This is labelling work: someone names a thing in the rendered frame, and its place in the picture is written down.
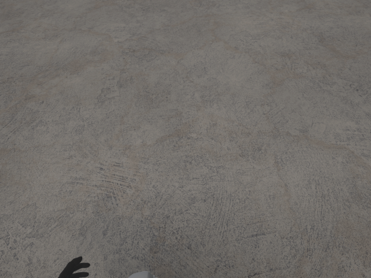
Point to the left robot hand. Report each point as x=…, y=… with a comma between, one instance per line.
x=72, y=267

